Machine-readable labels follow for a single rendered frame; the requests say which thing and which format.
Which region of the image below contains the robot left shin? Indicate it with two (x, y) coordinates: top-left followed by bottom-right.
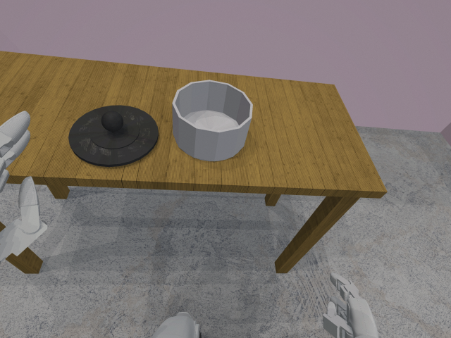
(177, 312), (192, 319)

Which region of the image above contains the pot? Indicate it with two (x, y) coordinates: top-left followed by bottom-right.
(172, 80), (253, 161)

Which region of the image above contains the lid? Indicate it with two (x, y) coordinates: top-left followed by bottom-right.
(68, 105), (159, 167)

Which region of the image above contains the table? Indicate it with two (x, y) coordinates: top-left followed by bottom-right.
(0, 51), (387, 274)

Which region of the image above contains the robot right hand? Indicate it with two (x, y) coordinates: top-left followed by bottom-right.
(323, 273), (378, 338)

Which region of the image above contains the left robot thigh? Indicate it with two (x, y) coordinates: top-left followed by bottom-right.
(151, 316), (199, 338)

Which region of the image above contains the knob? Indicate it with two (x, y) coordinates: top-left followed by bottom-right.
(101, 111), (123, 132)

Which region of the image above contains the robot left hand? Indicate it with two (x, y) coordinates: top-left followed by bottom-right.
(0, 111), (47, 264)

